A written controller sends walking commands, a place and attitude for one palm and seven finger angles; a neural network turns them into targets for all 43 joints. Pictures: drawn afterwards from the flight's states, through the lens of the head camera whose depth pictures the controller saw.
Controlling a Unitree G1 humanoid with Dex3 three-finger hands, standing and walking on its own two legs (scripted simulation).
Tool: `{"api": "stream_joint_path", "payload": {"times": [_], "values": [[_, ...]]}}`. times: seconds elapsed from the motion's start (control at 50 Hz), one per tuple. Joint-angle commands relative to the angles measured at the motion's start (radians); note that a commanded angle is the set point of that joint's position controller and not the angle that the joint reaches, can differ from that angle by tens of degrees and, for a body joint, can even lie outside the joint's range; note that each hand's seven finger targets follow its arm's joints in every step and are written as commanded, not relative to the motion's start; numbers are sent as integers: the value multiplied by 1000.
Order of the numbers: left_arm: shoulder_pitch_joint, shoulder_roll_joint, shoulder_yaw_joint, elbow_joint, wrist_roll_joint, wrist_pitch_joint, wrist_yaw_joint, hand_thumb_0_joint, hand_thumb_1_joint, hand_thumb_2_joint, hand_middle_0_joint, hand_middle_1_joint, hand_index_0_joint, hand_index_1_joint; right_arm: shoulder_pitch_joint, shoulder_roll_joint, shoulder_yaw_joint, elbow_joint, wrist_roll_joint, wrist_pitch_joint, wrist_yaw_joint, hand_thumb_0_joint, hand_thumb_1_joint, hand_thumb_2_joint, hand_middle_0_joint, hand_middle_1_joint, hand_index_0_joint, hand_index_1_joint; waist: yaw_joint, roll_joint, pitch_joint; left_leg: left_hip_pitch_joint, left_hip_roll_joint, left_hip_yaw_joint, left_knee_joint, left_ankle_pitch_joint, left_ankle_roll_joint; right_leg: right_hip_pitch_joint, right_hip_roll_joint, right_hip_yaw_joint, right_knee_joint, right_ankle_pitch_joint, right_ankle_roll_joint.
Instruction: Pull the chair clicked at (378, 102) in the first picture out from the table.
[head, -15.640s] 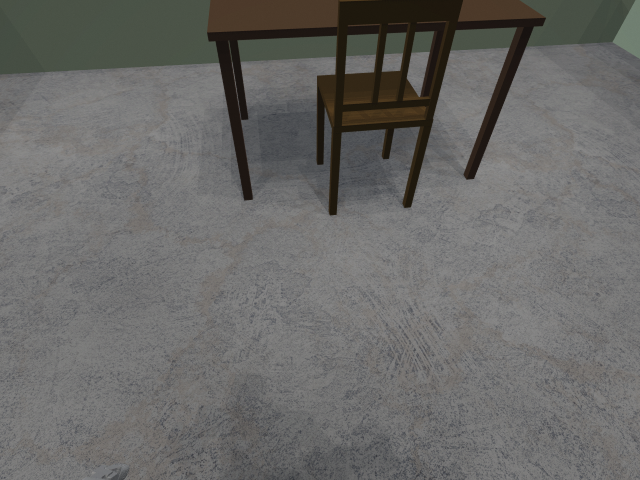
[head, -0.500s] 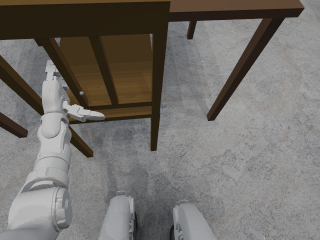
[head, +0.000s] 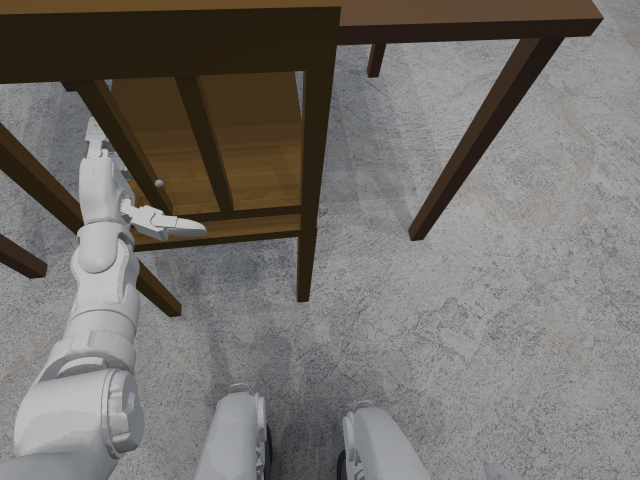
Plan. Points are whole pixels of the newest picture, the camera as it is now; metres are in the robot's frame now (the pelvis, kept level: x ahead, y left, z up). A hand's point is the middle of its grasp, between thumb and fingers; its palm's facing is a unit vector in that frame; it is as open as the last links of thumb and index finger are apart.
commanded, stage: hook a spindle and tug to test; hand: left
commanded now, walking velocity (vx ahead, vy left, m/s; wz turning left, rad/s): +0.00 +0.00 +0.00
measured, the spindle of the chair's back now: (134, 158) +0.50 +0.22 +0.03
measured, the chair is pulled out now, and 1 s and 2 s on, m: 0.00 0.00 0.03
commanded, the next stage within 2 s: step backward, pulling the chair out in 1.56 s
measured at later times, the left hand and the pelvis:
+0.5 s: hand (154, 184) +0.46 +0.20 +0.03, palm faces +0.15 -0.99 -0.04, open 14.5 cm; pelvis -0.01 +0.00 +0.00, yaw +0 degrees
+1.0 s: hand (154, 180) +0.47 +0.20 +0.04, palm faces +0.17 -0.99 -0.02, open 5.7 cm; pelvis +0.01 +0.00 +0.01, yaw +0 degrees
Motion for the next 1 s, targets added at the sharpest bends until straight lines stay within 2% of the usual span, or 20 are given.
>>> {"api": "stream_joint_path", "payload": {"times": [0.0, 0.04, 0.08, 0.14, 0.22, 0.28, 0.34, 0.4, 0.46, 0.54, 0.6, 0.66, 0.68, 0.72, 0.74, 0.76, 0.8, 0.84, 0.9, 0.98], "values": [[-386, 206, 9, -197, -10, -78, 8, 0, -500, 300, -60, -80, -60, -80, 122, -171, -57, -53, 6, -24, -17, 0, -900, -900, 200, 300, 200, 300, -18, 61, -474, 560, -42, -49, -107, 265, 9, 30, 20, 13, -194, 330, -4], [-389, 214, 16, -198, -12, -84, 5, 0, -500, 300, -60, -80, -60, -80, 128, -175, -58, -54, 4, -26, -17, 0, -900, -900, 200, 300, 200, 300, -15, 60, -492, 572, -43, -52, -106, 279, 9, 34, 22, 12, -186, 338, -7], [-353, 200, 8, -203, -13, -82, 1, 0, -500, 300, -95, -190, -95, -190, 123, -174, -59, -61, 6, -22, -15, 0, -900, -900, 200, 300, 200, 300, -5, 74, -513, 590, -42, -51, -107, 297, 5, 38, 20, 9, -185, 350, -7], [-358, 199, 7, -168, -17, -69, -2, 0, -500, 300, -148, -354, -148, -354, 123, -174, -55, -58, 8, -19, -14, 0, -900, -900, 200, 300, 200, 300, -15, 52, -465, 547, -45, -47, -106, 267, 11, 38, 21, 14, -192, 338, -5], [-382, 197, 3, -222, -20, -77, 2, 0, -500, 300, -218, -573, -218, -573, 116, -171, -59, -65, 8, -19, -16, 0, -900, -900, 200, 300, 200, 300, -10, 63, -506, 568, -45, -47, -107, 262, 10, 48, 20, 17, -196, 330, -4], [-371, 188, -5, -209, -16, -82, 6, 0, -500, 300, -271, -738, -271, -738, 115, -172, -58, -64, 8, -18, -15, 0, -900, -900, 200, 300, 200, 300, -11, 56, -484, 567, -44, -54, -112, 252, 7, 30, 22, 10, -193, 313, -6], [-411, 166, -33, -201, -10, -84, 7, 0, -500, 300, -324, -902, -324, -902, 116, -170, -57, -58, 7, -22, -15, 0, -900, -900, 200, 300, 200, 300, -30, 57, -469, 555, -44, -54, -109, 228, 11, 14, 21, 14, -197, 295, -5], [-415, 189, -22, -172, -5, -80, 5, 0, -332, 372, -377, -1066, -377, -1066, 117, -174, -55, -52, 7, -21, -17, 0, -900, -900, 200, 300, 200, 300, -30, 48, -452, 534, -45, -53, -111, 205, 13, 16, 20, 19, -205, 278, -5], [-437, 157, -49, -208, -7, -87, -2, 0, -164, 444, -430, -1231, -430, -1231, 122, -173, -60, -52, 6, -24, -16, 0, -900, -900, 200, 300, 200, 300, -25, 104, -515, 612, -43, -63, -112, 252, 7, -2, 19, 8, -196, 297, -11], [-425, 143, -64, -206, -15, -83, -5, 0, 60, 540, -500, -1450, -500, -1450, 129, -176, -61, -48, 8, -23, -15, 0, -900, -900, 200, 300, 200, 300, -33, 68, -499, 606, -42, -65, -115, 258, 10, 6, 23, 7, -201, 305, -10], [-393, 143, -59, -209, -14, -83, -4, 0, 228, 612, -500, -1450, -500, -1450, 129, -172, -63, -46, 7, -23, -11, 0, -900, -900, 200, 300, 200, 300, -21, 75, -512, 608, -45, -57, -112, 281, 9, 30, 22, 10, -204, 333, -10], [-390, 125, -74, -208, -15, -89, -9, 0, 396, 684, -500, -1450, -500, -1450, 124, -170, -61, -44, 7, -22, -10, 0, -900, -900, 200, 300, 200, 300, -29, 80, -491, 609, -43, -58, -112, 286, 10, 13, 22, 6, -203, 336, -10], [-374, 157, -45, -214, -14, -92, -8, 0, 452, 708, -500, -1450, -500, -1450, 129, -174, -64, -43, 6, -20, -9, 0, -900, -900, 200, 300, 200, 300, -15, 82, -505, 613, -42, -59, -112, 300, 7, 29, 22, 7, -198, 349, -11], [-352, 154, -55, -247, -8, -93, -9, 0, 564, 756, -500, -1450, -500, -1450, 128, -170, -66, -50, 6, -17, -5, 0, -900, -900, 200, 300, 200, 300, -7, 103, -535, 640, -42, -57, -114, 335, 5, 45, 23, 7, -195, 376, -13], [-342, 149, -61, -261, -8, -93, -10, 0, 620, 780, -500, -1450, -500, -1450, 130, -173, -68, -54, 7, -16, -3, 0, -900, -900, 200, 300, 200, 300, -5, 125, -548, 673, -40, -62, -117, 361, 2, 30, 25, 2, -189, 382, -17], [-330, 116, -80, -273, -13, -90, -10, 0, 676, 804, -500, -1450, -500, -1450, 126, -165, -67, -57, 8, -16, 0, 0, -900, -900, 200, 300, 200, 300, -7, 124, -549, 683, -39, -63, -120, 376, -1, 35, 25, -2, -193, 391, -16], [-297, 122, -69, -283, -19, -85, -4, 0, 788, 852, -500, -1450, -500, -1450, 126, -169, -70, -58, 9, -13, 1, 0, -900, -900, 200, 300, 200, 300, -5, 87, -537, 672, -38, -61, -122, 374, 0, 48, 27, -2, -199, 397, -13], [-314, 97, -91, -294, -20, -87, 0, 0, 900, 900, -500, -1450, -500, -1450, 123, -164, -68, -57, 10, -16, 1, 0, -900, -900, 200, 300, 200, 300, -15, 101, -508, 674, -38, -61, -126, 365, 1, 33, 28, -2, -201, 391, -14], [-262, 95, -88, -319, -16, -88, 6, 0, 900, 900, -500, -1450, -500, -1450, 121, -162, -71, -62, 9, -15, 5, 0, -900, -900, 200, 300, 200, 300, 0, 94, -536, 689, -38, -60, -127, 403, -2, 59, 28, -4, -198, 423, -14], [-224, 58, -119, -326, -14, -82, 7, 0, 900, 900, -500, -1450, -500, -1450, 114, -158, -72, -63, 10, -13, 8, 0, -900, -900, 200, 300, 200, 300, -3, 98, -506, 704, -34, -61, -131, 425, -7, 43, 28, -9, -199, 428, -14]]}}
